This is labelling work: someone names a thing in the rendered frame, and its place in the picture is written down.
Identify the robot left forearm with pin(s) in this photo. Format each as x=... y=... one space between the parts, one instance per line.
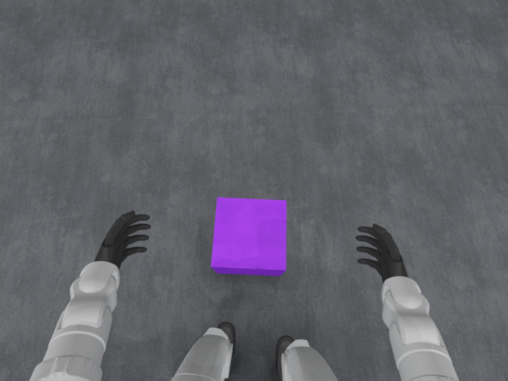
x=79 y=340

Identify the robot right forearm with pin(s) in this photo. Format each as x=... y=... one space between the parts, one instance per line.
x=419 y=351

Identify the robot right hand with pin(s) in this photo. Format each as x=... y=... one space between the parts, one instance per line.
x=390 y=262

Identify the robot left hand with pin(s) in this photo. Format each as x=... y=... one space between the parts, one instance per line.
x=114 y=247

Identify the carton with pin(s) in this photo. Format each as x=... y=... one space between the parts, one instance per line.
x=250 y=237

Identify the robot right foot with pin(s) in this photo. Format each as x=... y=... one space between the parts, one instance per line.
x=282 y=344

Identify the robot left thigh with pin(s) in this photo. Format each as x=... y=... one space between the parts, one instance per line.
x=208 y=360

